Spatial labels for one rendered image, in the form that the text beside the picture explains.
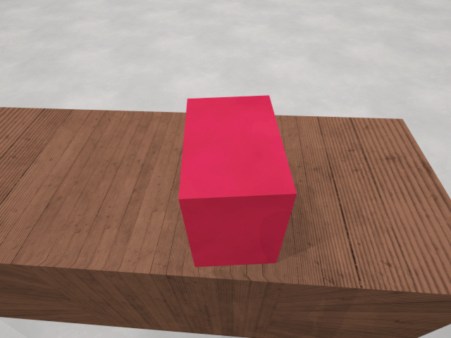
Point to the pedestal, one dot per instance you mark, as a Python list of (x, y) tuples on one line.
[(91, 230)]

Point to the carton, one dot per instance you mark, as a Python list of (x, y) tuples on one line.
[(236, 190)]

